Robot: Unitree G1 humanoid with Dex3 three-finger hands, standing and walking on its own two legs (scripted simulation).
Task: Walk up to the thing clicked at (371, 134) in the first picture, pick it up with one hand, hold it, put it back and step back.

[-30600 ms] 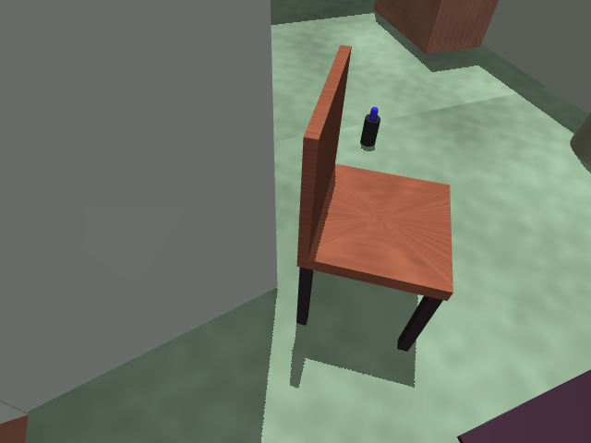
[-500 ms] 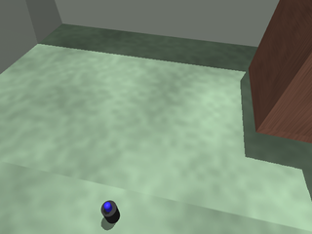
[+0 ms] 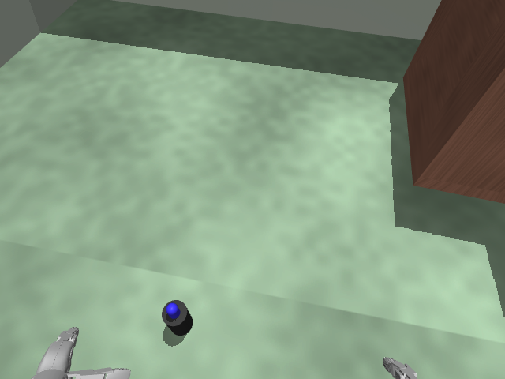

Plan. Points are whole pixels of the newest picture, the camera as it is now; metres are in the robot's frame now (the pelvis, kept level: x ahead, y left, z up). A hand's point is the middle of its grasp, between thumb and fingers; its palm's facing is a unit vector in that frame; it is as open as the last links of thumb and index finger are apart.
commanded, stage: go down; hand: left
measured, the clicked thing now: (176, 316) +0.36 +0.23 -0.65
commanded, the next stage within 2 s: none
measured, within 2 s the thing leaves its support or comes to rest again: neither
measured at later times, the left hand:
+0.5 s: hand out of the picture +0.15 +0.28 -0.17, palm faces +0.06 -0.94 -0.34, open 17.3 cm
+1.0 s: hand (77, 368) +0.17 +0.33 -0.23, palm faces +0.15 -0.95 -0.26, open 17.3 cm
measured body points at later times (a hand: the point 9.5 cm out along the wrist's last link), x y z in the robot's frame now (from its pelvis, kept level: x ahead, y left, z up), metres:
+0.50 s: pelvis +0.00 +0.01 -0.05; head +0.08 +0.03 +0.39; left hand +0.14 +0.33 -0.14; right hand +0.17 -0.24 -0.13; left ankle +0.00 +0.13 -0.73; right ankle +0.01 -0.13 -0.73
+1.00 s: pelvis -0.03 +0.01 -0.14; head +0.10 +0.04 +0.29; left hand +0.16 +0.38 -0.21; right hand +0.16 -0.25 -0.22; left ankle +0.00 +0.13 -0.73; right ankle +0.01 -0.13 -0.73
